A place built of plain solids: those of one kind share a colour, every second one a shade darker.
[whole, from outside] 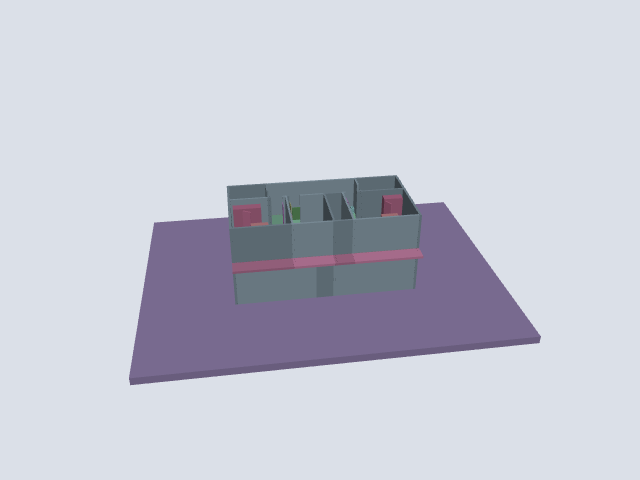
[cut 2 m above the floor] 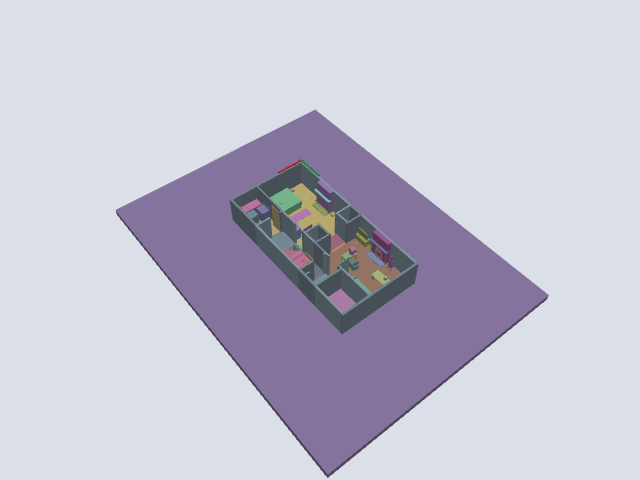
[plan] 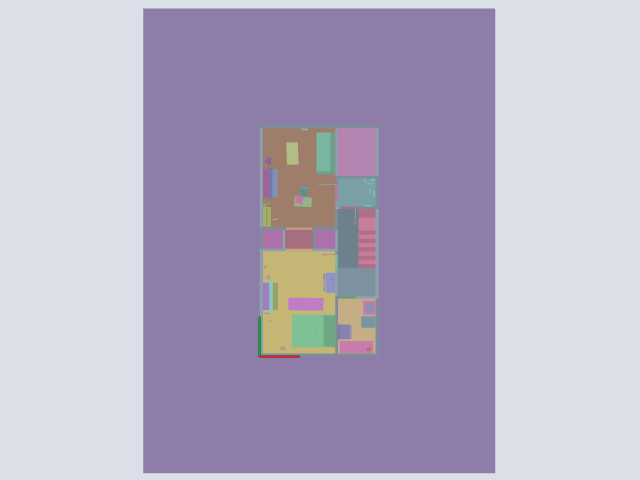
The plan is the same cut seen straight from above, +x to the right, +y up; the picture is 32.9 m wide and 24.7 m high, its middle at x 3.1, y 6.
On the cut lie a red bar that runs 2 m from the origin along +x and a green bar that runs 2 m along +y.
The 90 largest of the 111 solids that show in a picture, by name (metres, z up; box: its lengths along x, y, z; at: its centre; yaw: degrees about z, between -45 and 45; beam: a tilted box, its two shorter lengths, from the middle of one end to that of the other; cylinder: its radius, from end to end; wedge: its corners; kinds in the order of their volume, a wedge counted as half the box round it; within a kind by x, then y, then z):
{
 "under_1": {"box": [18.12, 23.91, 0.5], "at": [3.06, 5.95, -0.33]},
 "wall_1": {"box": [0.16, 4.08, 2.4], "at": [0.08, 2.2, 4.27]},
 "wall_2": {"box": [0.16, 5.26, 3.12], "at": [0.08, 2.79, 1.26]},
 "wall_3": {"box": [0.16, 1.1, 2.4], "at": [0.08, 4.92, 4.27]},
 "wall_4": {"box": [0.16, 0.97, 3.12], "at": [0.08, 6.03, 1.26]},
 "wall_5": {"box": [0.16, 2.43, 2.4], "at": [0.08, 6.81, 4.27]},
 "wall_6": {"box": [0.16, 5.1, 3.12], "at": [0.08, 9.2, 1.26]},
 "wall_7": {"box": [0.16, 3.59, 2.4], "at": [0.08, 9.95, 4.27]},
 "wall_8": {"box": [1.36, 0.13, 3.12], "at": [0.68, 5.48, 1.26]},
 "wall_9": {"box": [1.36, 0.13, 3.12], "at": [0.68, 6.58, 1.26]},
 "wall_10": {"box": [0.13, 0.97, 3.12], "at": [1.24, 6.03, 1.26]},
 "wall_11": {"box": [4.02, 0.13, 2.4], "at": [2.01, 4.3, 4.27]},
 "wall_12": {"box": [4.02, 0.13, 2.4], "at": [2.01, 5.54, 4.27]},
 "wall_13": {"box": [4.02, 0.13, 2.4], "at": [2.01, 8.09, 4.27]},
 "wall_14": {"box": [0.13, 0.97, 3.12], "at": [2.81, 6.03, 1.26]},
 "wall_15": {"box": [6.12, 0.16, 5.77], "at": [3.06, 0.08, 2.58]},
 "wall_16": {"box": [6.12, 0.16, 5.77], "at": [3.06, 11.83, 2.58]},
 "wall_17": {"box": [1.33, 0.13, 3.12], "at": [3.36, 5.48, 1.26]},
 "wall_18": {"box": [1.33, 0.13, 3.12], "at": [3.36, 6.58, 1.26]},
 "wall_19": {"box": [0.13, 2.82, 5.77], "at": [3.96, 1.57, 2.58]},
 "wall_20": {"box": [0.13, 0.22, 2.4], "at": [3.96, 3.22, 4.27]},
 "wall_21": {"box": [0.13, 1.4, 3.12], "at": [3.96, 3.81, 1.26]},
 "wall_22": {"box": [0.13, 1.1, 2.4], "at": [3.96, 4.92, 4.27]},
 "wall_23": {"box": [0.13, 0.97, 3.12], "at": [3.96, 6.03, 1.26]},
 "wall_24": {"box": [0.13, 1.57, 2.4], "at": [3.96, 6.38, 4.27]},
 "wall_25": {"box": [0.13, 0.95, 3.12], "at": [3.96, 7.12, 1.26]},
 "wall_26": {"box": [0.13, 0.28, 3.12], "at": [3.96, 7.87, 1.26]},
 "wall_27": {"box": [0.13, 2.46, 3.12], "at": [3.96, 10.52, 1.26]},
 "wall_28": {"box": [0.13, 2.44, 2.4], "at": [3.96, 10.53, 4.27]},
 "wall_29": {"box": [0.26, 0.13, 3.12], "at": [4.02, 7.66, 1.26]},
 "wall_30": {"box": [0.28, 0.13, 5.77], "at": [4.03, 3.04, 2.58]},
 "wall_31": {"box": [0.28, 0.13, 2.4], "at": [4.03, 9.24, 4.27]},
 "wall_32": {"box": [2.23, 0.13, 3.12], "at": [5.0, 9.22, 1.26]},
 "wall_33": {"box": [1.18, 0.13, 3.12], "at": [5.53, 3.04, 1.26]},
 "wall_34": {"box": [1.18, 0.13, 3.12], "at": [5.53, 7.66, 1.26]},
 "wall_35": {"box": [1.17, 0.13, 2.4], "at": [5.54, 3.04, 4.27]},
 "wall_36": {"box": [0.16, 2.82, 5.77], "at": [6.04, 1.57, 2.58]},
 "wall_37": {"box": [0.16, 4.49, 3.12], "at": [6.04, 5.35, 1.26]},
 "wall_38": {"box": [0.16, 6.07, 2.4], "at": [6.04, 6.14, 4.27]},
 "wall_39": {"box": [0.16, 1.43, 3.12], "at": [6.04, 8.44, 1.26]},
 "wall_40": {"box": [0.16, 2.46, 3.12], "at": [6.04, 10.52, 1.26]},
 "wall_41": {"box": [0.16, 2.44, 2.4], "at": [6.04, 10.53, 4.27]},
 "stair_1": {"box": [0.88, 3.06, 0.5], "at": [5.52, 6.07, -0.05]},
 "stair_2": {"box": [0.88, 2.84, 0.71], "at": [5.52, 6.18, 0.05]},
 "stair_3": {"box": [0.88, 2.62, 0.91], "at": [5.52, 6.29, 0.16]},
 "stair_4": {"box": [0.88, 2.41, 1.12], "at": [5.52, 6.4, 0.26]},
 "stair_5": {"box": [0.88, 2.19, 1.32], "at": [5.52, 6.5, 0.36]},
 "stair_6": {"box": [0.88, 1.97, 1.53], "at": [5.52, 6.61, 0.46]},
 "stair_7": {"box": [0.88, 1.76, 1.73], "at": [5.52, 6.72, 0.57]},
 "stair_8": {"box": [0.88, 1.54, 1.94], "at": [5.52, 6.83, 0.67]},
 "stair_9": {"box": [0.88, 1.32, 2.14], "at": [5.52, 6.94, 0.77]},
 "stair_10": {"box": [0.88, 1.11, 2.34], "at": [5.52, 7.05, 0.87]},
 "stair_11": {"box": [0.88, 0.89, 2.55], "at": [5.52, 7.15, 0.97]},
 "stair_12": {"box": [0.88, 0.67, 2.75], "at": [5.52, 7.26, 1.08]},
 "stair_13": {"box": [0.88, 0.46, 2.96], "at": [5.52, 7.37, 1.18]},
 "floor_back_1": {"box": [3.73, 5.26, 0.5], "at": [2.02, 2.79, -0.25]},
 "floor_front_1": {"box": [3.73, 5.1, 0.5], "at": [2.02, 9.2, -0.25]},
 "wardrobe_1": {"box": [0.6, 0.06, 1.76], "at": [3.05, 1.37, 4.06], "yaw": 34.3},
 "wardrobe_2": {"box": [0.6, 1.28, 2.0], "at": [3.58, 0.94, 4.07]},
 "wardrobe_3": {"box": [0.6, 1.82, 2.0], "at": [3.58, 10.71, 4.07]},
 "floor_gang_1": {"box": [1.06, 3.03, 0.5], "at": [4.55, 6.08, -0.25]},
 "floor_gang_2": {"box": [1.94, 1.46, 0.5], "at": [4.99, 3.84, -0.25]},
 "floor_kitchen_1": {"box": [1.94, 2.82, 0.5], "at": [4.99, 1.57, -0.25]},
 "floor_landing_1": {"box": [1.94, 2.46, 0.5], "at": [4.99, 10.52, -0.25]},
 "upper_floor_next_1": {"box": [1.0, 4.08, 0.16], "at": [-0.5, 2.2, 2.99]},
 "upper_floor_next_2": {"box": [1.0, 1.1, 0.16], "at": [-0.5, 4.92, 2.99]},
 "upper_floor_next_3": {"box": [1.0, 2.43, 0.16], "at": [-0.5, 6.81, 2.99]},
 "upper_floor_next_4": {"box": [1.0, 3.59, 0.16], "at": [-0.5, 9.95, 2.99]},
 "fixture_breast_bed_1": {"box": [0.33, 1.05, 2.45], "at": [0.32, 1.98, 4.24]},
 "fixture_breast_bed_2": {"box": [0.36, 1.06, 2.45], "at": [0.34, 10.07, 4.24]},
 "double_bed_1": {"box": [2.23, 1.7, 0.4], "at": [2.77, 1.32, 0.5]},
 "double_bed_2": {"box": [0.55, 1.6, 0.2], "at": [3.56, 1.32, 0.7]},
 "floor_portaal_1": {"box": [1.94, 1.43, 0.5], "at": [4.99, 8.44, -0.25]},
 "fixture_breast_back_1": {"box": [0.33, 1.41, 2.87], "at": [0.33, 3.1, 1.38]},
 "fixture_breast_front_1": {"box": [0.32, 1.41, 2.87], "at": [0.32, 8.92, 1.38]},
 "floor_cup_1": {"box": [1.02, 0.97, 0.5], "at": [0.67, 6.03, -0.25]},
 "floor_cup_2": {"box": [1.02, 0.97, 0.5], "at": [3.38, 6.03, -0.25]},
 "sofa_1": {"box": [0.93, 2.16, 0.34], "at": [3.38, 10.45, 0.28]},
 "sofa_2": {"box": [0.23, 2.16, 0.39], "at": [3.74, 10.45, 0.65]},
 "fridge_flat_1": {"box": [0.73, 0.6, 1.66], "at": [5.58, 1.78, 0.83]},
 "floor_suite_1": {"box": [1.44, 0.97, 0.5], "at": [2.02, 6.03, -0.25]},
 "chest_drawers_1": {"box": [0.5, 1.04, 0.95], "at": [3.63, 3.8, 0.47]},
 "upper_floor_corr_1": {"box": [1.94, 1.58, 0.16], "at": [4.99, 8.39, 2.99]},
 "range_flat_1": {"box": [0.65, 0.76, 0.94], "at": [4.35, 1.28, 0.47]},
 "stair_guard_1": {"box": [0.08, 3.33, 0.95], "at": [5.04, 5.93, 3.54]},
 "tv_board_1": {"box": [0.4, 1.0, 0.48], "at": [0.37, 7.2, 0.24]},
 "rug_1": {"box": [1.8, 0.65, 0.08], "at": [2.38, 2.7, -0.03], "yaw": -0.6},
 "floor_gap_suite_back_1": {"box": [1.34, 0.13, 0.5], "at": [2.02, 5.48, -0.25]},
 "floor_gap_suite_front_1": {"box": [1.34, 0.13, 0.5], "at": [2.02, 6.58, -0.25]},
 "leaf_front_door_1": {"box": [0.87, 0.035, 2.02], "at": [3.46, 8.85, 1.01], "yaw": 2.0}
}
